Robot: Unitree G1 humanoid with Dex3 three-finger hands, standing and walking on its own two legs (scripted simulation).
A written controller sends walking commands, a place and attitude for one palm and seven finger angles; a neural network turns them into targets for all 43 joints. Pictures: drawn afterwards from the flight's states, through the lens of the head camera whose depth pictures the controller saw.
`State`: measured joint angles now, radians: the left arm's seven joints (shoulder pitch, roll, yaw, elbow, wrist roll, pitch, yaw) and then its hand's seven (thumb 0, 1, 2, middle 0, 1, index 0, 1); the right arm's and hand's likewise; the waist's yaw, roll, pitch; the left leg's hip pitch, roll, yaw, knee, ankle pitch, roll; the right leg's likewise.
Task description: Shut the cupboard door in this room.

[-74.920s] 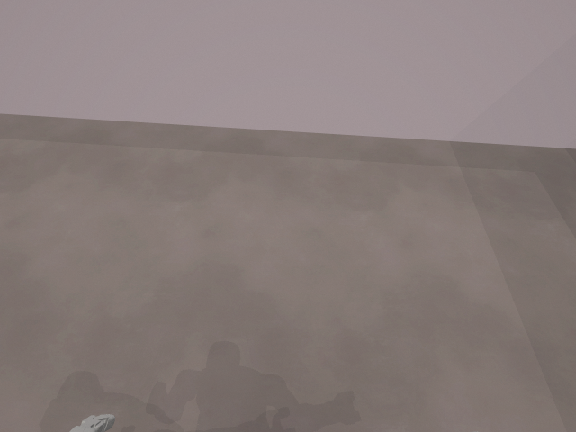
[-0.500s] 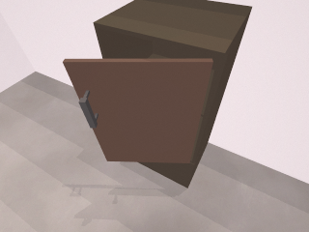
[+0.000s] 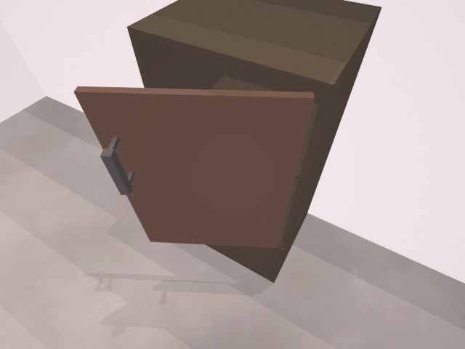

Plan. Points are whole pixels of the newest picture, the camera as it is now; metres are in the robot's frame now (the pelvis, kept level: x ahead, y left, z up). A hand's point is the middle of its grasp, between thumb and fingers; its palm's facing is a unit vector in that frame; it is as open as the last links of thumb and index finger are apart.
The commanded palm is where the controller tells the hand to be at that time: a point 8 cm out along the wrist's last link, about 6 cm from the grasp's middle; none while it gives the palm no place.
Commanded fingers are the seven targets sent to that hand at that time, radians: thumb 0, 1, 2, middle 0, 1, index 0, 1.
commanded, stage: come to a stop and stand still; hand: left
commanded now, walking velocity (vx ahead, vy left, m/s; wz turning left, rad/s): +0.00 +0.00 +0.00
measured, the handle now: (120, 166) +0.47 +0.28 +0.01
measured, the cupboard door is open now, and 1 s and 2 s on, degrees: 27 27 27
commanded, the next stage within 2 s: look again from close up in 0.02 s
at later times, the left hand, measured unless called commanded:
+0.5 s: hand out of the picture +0.01 +0.18 -0.17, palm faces +0.02 -0.98 -0.20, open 7.3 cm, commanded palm none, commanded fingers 0.00 0.90 0.90 -0.20 -0.30 -0.20 -0.30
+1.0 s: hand (131, 307) +0.19 +0.18 -0.01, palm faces +0.02 -1.00 +0.03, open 6.8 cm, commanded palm +0.11 +0.24 -0.06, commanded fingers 0.00 0.90 0.90 -0.46 -0.58 -0.46 -0.58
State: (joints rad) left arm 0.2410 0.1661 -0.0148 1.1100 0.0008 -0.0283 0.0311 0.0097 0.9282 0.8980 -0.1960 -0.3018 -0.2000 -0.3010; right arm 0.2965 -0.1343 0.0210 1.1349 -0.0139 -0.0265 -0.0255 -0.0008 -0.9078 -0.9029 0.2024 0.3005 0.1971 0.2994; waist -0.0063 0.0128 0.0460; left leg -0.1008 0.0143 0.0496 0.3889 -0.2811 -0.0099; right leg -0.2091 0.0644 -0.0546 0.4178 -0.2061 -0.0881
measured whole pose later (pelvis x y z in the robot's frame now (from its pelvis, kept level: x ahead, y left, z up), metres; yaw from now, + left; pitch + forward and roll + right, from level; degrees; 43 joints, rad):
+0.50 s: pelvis +0.01 +0.01 +0.00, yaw +0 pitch +0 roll +0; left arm 0.26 0.16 -0.01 1.12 0.00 -0.02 0.03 0.01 0.92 0.90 -0.20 -0.30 -0.20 -0.30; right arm 0.28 -0.14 0.02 1.14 -0.01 -0.03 -0.03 0.00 -0.91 -0.90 0.20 0.30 0.20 0.30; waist 0.01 0.00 0.05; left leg -0.08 0.01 0.05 0.38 -0.29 0.00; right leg -0.19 0.06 -0.05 0.41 -0.22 -0.08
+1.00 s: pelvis -0.03 +0.02 -0.05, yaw +2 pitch +9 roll +2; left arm 0.33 0.13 0.07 0.19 -0.23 -0.57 -0.21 0.01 0.91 0.90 -0.29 -0.41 -0.29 -0.41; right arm 0.21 -0.26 -0.06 0.65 -0.01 -0.31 0.00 0.01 -0.91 -0.90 0.20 0.30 0.20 0.30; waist -0.03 -0.03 -0.12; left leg -0.57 -0.04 0.06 0.89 -0.47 0.03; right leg -0.68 -0.02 -0.06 0.92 -0.39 -0.06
